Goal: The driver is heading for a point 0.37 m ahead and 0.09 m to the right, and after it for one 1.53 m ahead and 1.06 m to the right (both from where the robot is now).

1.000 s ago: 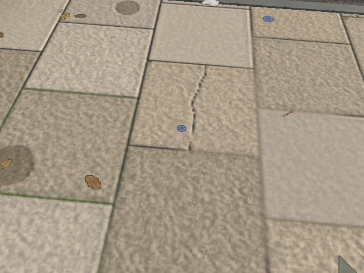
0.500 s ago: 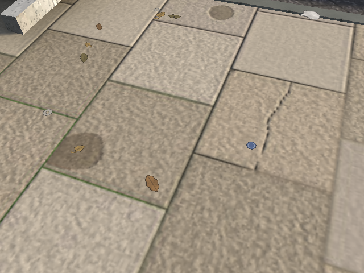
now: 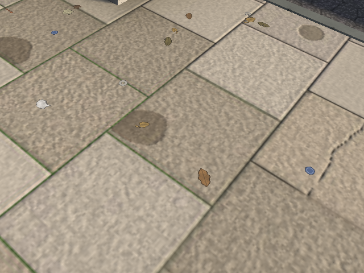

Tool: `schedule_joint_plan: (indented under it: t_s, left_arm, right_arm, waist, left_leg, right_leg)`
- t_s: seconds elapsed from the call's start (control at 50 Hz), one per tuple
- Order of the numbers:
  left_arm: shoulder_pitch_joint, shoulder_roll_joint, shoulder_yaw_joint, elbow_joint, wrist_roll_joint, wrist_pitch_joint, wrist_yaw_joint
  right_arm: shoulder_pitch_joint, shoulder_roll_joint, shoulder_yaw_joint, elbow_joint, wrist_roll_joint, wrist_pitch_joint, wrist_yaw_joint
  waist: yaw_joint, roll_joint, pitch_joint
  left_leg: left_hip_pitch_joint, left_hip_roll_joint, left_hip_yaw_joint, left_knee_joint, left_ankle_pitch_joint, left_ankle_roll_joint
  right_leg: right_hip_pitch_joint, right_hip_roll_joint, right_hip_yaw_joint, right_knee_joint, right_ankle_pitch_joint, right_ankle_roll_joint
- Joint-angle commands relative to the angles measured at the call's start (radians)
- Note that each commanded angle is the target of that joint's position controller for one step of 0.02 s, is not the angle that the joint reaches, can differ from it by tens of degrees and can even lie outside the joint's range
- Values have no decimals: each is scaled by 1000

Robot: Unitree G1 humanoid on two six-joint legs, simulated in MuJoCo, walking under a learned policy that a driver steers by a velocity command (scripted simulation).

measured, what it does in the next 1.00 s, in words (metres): walks ahead: right foot, then left foot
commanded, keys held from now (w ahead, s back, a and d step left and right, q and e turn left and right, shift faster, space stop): w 0.48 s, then w+e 0.06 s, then e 0.46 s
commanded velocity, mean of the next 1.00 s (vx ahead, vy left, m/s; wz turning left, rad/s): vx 0.26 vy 0.00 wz -0.07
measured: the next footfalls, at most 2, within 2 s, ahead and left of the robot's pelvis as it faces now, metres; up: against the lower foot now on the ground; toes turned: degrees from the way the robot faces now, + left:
right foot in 0.22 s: +0.06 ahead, -0.12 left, +0.00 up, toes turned +4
left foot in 0.66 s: +0.36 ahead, +0.11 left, +0.00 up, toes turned +3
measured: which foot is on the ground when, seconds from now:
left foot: down 0.00-0.22, up 0.24-0.64, down 0.66-1.00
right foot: up 0.00-0.20, down 0.22-0.66, up 0.68-1.00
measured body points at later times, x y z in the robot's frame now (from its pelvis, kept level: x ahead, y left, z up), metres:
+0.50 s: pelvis +0.11 -0.03 +0.00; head +0.14 -0.05 +0.45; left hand +0.07 +0.23 -0.12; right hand +0.28 -0.27 -0.12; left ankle +0.21 +0.12 -0.69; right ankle +0.02 -0.12 -0.75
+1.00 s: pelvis +0.27 +0.03 +0.00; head +0.31 +0.03 +0.44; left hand +0.41 +0.28 -0.13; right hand +0.32 -0.24 -0.12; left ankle +0.32 +0.10 -0.75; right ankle +0.30 -0.10 -0.68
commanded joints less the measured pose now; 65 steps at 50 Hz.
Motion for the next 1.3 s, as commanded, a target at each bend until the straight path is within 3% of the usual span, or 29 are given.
schedule_joint_plan:
  t_s: [0.02,0.06,0.12,0.18,0.2,0.22,0.24,0.26,0.28,0.34,0.44,0.54,0.6,0.64,0.66,0.68,0.7,0.72,0.76,0.8,0.88,0.96,1.14,1.16,1.18,1.2,1.22,1.26,1.3]
  left_arm:
    - [-33,67,6,-80,4,-15,-3]
    - [-63,64,1,-95,10,-23,-16]
    - [-57,55,-6,-102,6,-44,-24]
    - [86,19,-17,-55,0,-74,-13]
    - [148,38,-14,-36,5,-88,-3]
    - [247,112,-5,-27,19,-102,7]
    - [266,240,27,-12,17,-104,6]
    - [234,212,31,-1,13,-102,3]
    - [165,143,13,-14,-3,-108,-5]
    - [135,77,-5,-12,-9,-132,-15]
    - [268,65,-6,54,-16,-148,-28]
    - [331,84,-7,93,-11,-147,-20]
    - [314,101,-7,107,-9,-137,-11]
    - [281,119,-4,104,-20,-136,-8]
    - [256,117,-5,92,-38,-138,-8]
    - [249,59,-19,36,-48,-140,-7]
    - [416,-20,-32,39,-87,-118,11]
    - [353,95,1,70,-38,-93,22]
    - [269,50,1,56,-22,-78,5]
    - [276,30,5,62,3,-46,-17]
    - [234,23,12,31,4,-13,-31]
    - [106,22,6,-30,13,6,-49]
    - [-7,35,1,-134,-2,-3,-61]
    - [22,39,2,-128,1,-16,-57]
    - [75,93,15,-114,13,-34,-43]
    - [75,241,46,-143,10,-44,-30]
    - [179,260,66,-116,-8,-38,-24]
    - [86,172,38,-117,-12,-25,-13]
    - [-18,121,22,-148,-20,-20,-6]
  right_arm:
    - [76,-153,-38,-45,-8,-8,-2]
    - [75,-147,-33,-43,-17,-6,5]
    - [70,-154,-32,-37,-23,-13,11]
    - [3,-144,-26,-42,-7,-19,9]
    - [-11,-104,-15,-48,-5,-27,5]
    - [-32,-16,9,-74,-2,-40,5]
    - [-62,-49,3,-98,-6,-52,4]
    - [-88,-108,-12,-104,-26,-58,6]
    - [-55,-121,-17,-75,-24,-61,22]
    - [-16,-98,-12,-28,-37,-58,52]
    - [-173,-51,9,-69,-35,-52,59]
    - [-320,-25,29,-117,-26,-58,64]
    - [-269,-28,31,-100,-23,-71,45]
    - [-98,-71,15,-42,-27,-87,20]
    - [23,-112,4,-11,-44,-103,4]
    - [166,-202,-14,-5,-67,-110,-14]
    - [146,-264,-30,-18,-45,-96,-3]
    - [118,-180,-19,-30,-4,-81,-1]
    - [-33,-58,21,-39,-7,-80,-8]
    - [-53,-48,27,-32,-4,-80,-21]
    - [-70,-69,19,-33,-11,-92,-27]
    - [-53,-76,15,-23,-16,-74,-34]
    - [-8,-166,-22,-9,-12,-25,-15]
    - [8,-167,-26,1,-10,-16,-14]
    - [53,-136,-22,9,-16,-7,-10]
    - [53,-42,3,-58,-13,-2,-3]
    - [-50,-87,-1,-75,-20,17,-15]
    - [-57,-84,-3,-68,0,20,-12]
    - [-29,-112,-13,-51,-21,12,-12]
  waist:
    - [-39,151,-97]
    - [-52,172,-58]
    - [-45,158,-23]
    - [51,102,-5]
    - [81,53,-13]
    - [115,-129,-42]
    - [110,-178,42]
    - [75,-92,119]
    - [29,-54,130]
    - [4,-77,57]
    - [54,-62,58]
    - [86,-73,68]
    - [49,-79,47]
    - [-30,-79,-47]
    - [-87,-64,-127]
    - [-122,75,-293]
    - [-51,292,-495]
    - [-59,112,-433]
    - [6,116,-166]
    - [39,164,-90]
    - [66,150,-99]
    - [41,152,-65]
    - [-4,147,-78]
    - [13,107,-86]
    - [23,-38,-109]
    - [-1,-314,-89]
    - [97,-181,-113]
    - [29,-94,-53]
    - [-10,-98,-66]
  left_leg:
    - [189,268,-301,-119,17,181]
    - [132,257,-344,-169,-262,185]
    - [59,254,-371,-172,-331,180]
    - [-146,191,-325,-108,-362,127]
    - [-264,134,-284,-22,-386,83]
    - [-382,31,-141,253,-408,26]
    - [-559,-76,-24,409,-365,9]
    - [-579,12,-76,513,-283,9]
    - [-556,39,-71,544,-204,1]
    - [-491,84,26,597,-54,-38]
    - [-567,137,115,534,43,-76]
    - [-448,119,159,289,91,-77]
    - [-279,66,168,192,71,-49]
    - [-46,21,161,77,138,-16]
    - [179,89,118,36,282,6]
    - [451,372,-114,104,609,47]
    - [622,641,-381,126,938,190]
    - [469,540,-307,91,842,163]
    - [206,434,-90,-16,692,103]
    - [48,379,22,-85,625,86]
    - [-21,386,113,-130,531,125]
    - [-12,388,162,-158,278,129]
    - [56,439,213,5,163,74]
    - [30,416,244,79,128,27]
    - [-40,347,301,256,25,-37]
    - [-330,167,350,508,-435,-126]
    - [-391,116,174,667,-491,-132]
    - [-396,140,91,706,-324,-125]
    - [-364,129,93,687,-215,-119]
  right_leg:
    - [-90,-3,2,-80,-33,-5]
    - [-51,6,-12,-148,-49,-19]
    - [52,22,-27,-262,-83,-48]
    - [387,44,-68,-553,70,-98]
    - [538,2,-5,-609,47,-106]
    - [641,-230,278,-755,-224,-138]
    - [581,-386,611,-875,-436,-230]
    - [488,-401,617,-876,-472,-277]
    - [468,-330,522,-869,-409,-253]
    - [475,-202,273,-871,-68,-205]
    - [530,-174,147,-856,290,-231]
    - [513,-172,113,-802,529,-229]
    - [500,-174,107,-672,859,-197]
    - [492,-133,105,-475,1032,-148]
    - [377,-93,87,-308,896,-123]
    - [183,-25,46,-23,405,-101]
    - [4,100,7,292,-322,-86]
    - [3,45,61,328,-229,-100]
    - [-22,-14,33,264,-119,-83]
    - [40,-26,7,241,-56,-59]
    - [29,-19,-15,227,20,-42]
    - [-16,-49,-35,56,96,-32]
    - [165,-6,-125,-343,-9,-84]
    - [243,7,-112,-466,84,-96]
    - [345,-70,35,-608,178,-119]
    - [454,-362,444,-642,576,-238]
    - [438,-395,446,-621,691,-368]
    - [375,-269,290,-630,593,-324]
    - [368,-183,220,-627,588,-275]
Velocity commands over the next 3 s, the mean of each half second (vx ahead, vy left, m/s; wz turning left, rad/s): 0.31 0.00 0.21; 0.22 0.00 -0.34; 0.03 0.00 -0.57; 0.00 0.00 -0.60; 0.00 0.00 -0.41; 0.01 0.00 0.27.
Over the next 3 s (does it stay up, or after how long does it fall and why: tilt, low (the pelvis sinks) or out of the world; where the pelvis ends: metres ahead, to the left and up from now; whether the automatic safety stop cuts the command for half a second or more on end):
stays up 0.28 0.03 -0.01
